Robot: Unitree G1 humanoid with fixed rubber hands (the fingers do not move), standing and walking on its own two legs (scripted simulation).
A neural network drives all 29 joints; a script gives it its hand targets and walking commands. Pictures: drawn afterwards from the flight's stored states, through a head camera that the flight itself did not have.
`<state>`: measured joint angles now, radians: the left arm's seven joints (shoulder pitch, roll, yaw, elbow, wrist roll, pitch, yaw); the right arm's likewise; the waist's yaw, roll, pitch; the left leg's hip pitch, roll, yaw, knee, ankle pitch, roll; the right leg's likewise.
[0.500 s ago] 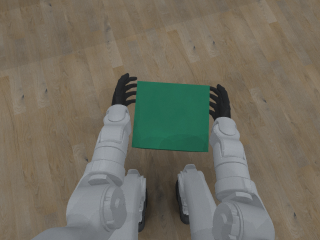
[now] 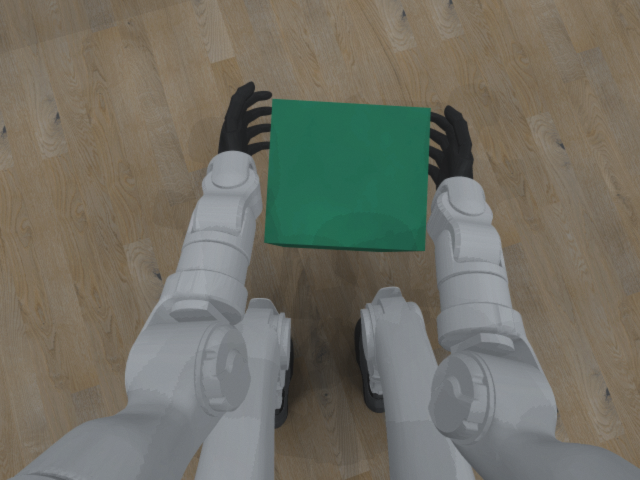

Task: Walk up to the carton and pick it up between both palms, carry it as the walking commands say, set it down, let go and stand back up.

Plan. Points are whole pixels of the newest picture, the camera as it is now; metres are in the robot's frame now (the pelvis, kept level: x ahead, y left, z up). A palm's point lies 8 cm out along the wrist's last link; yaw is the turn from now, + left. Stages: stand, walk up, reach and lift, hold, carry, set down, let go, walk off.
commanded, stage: set down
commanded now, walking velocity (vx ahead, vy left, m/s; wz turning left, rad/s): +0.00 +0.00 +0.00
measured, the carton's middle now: (339, 194) +0.44 -0.04 -0.17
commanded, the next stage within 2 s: none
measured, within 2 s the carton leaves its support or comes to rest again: neither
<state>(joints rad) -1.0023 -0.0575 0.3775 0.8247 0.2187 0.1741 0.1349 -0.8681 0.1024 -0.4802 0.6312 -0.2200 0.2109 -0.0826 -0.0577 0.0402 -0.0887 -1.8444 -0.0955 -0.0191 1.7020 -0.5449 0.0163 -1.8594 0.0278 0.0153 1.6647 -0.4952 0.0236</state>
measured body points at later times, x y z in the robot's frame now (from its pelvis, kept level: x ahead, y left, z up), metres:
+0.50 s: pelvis -0.02 +0.00 -0.07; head +0.29 -0.01 +0.26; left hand +0.51 +0.09 -0.18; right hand +0.48 -0.17 -0.18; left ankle +0.09 +0.10 -0.49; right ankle +0.10 -0.12 -0.49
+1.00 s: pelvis -0.02 +0.00 -0.13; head +0.33 -0.01 +0.16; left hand +0.53 +0.09 -0.27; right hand +0.50 -0.17 -0.27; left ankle +0.08 +0.10 -0.49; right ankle +0.10 -0.12 -0.49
